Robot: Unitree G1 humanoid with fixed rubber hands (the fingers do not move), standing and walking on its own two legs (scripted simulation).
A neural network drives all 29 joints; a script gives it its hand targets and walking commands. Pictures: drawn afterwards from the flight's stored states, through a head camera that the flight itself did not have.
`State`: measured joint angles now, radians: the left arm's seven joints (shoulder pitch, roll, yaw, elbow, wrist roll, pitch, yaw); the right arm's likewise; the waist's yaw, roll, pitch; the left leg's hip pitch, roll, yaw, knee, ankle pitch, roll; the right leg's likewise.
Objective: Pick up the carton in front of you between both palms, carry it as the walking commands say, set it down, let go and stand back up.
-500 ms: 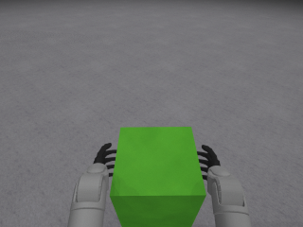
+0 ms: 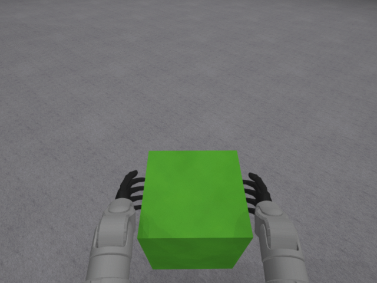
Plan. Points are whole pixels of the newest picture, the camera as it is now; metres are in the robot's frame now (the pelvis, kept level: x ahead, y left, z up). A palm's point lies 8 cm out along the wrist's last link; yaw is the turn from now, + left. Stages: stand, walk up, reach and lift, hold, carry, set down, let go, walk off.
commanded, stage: hold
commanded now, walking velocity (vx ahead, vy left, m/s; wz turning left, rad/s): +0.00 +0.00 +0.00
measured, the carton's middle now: (192, 212) +0.32 +0.00 -0.05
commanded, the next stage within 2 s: set down in 0.32 s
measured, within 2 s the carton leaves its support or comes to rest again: neither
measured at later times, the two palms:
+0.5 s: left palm (134, 190) +0.32 +0.14 +0.04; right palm (270, 215) +0.27 -0.15 +0.05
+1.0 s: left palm (148, 217) +0.36 +0.13 -0.15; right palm (250, 223) +0.35 -0.17 -0.15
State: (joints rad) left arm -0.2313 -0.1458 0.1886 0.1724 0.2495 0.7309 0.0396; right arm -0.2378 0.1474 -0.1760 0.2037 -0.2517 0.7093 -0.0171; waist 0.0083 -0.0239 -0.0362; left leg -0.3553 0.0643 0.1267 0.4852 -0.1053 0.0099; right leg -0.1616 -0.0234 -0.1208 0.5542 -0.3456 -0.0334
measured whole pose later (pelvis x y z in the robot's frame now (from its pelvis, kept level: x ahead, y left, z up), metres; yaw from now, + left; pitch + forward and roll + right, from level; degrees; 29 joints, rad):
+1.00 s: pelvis -0.05 +0.05 -0.07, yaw -11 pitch +27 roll -1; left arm -0.63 -0.22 0.45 0.40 0.28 0.21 0.11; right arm -0.76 0.03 -0.39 0.64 -0.26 0.18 0.06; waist 0.03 -0.04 0.09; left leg -1.17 -0.04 -0.08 0.91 -0.20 -0.02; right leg -1.06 0.08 0.12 1.01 -0.42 0.03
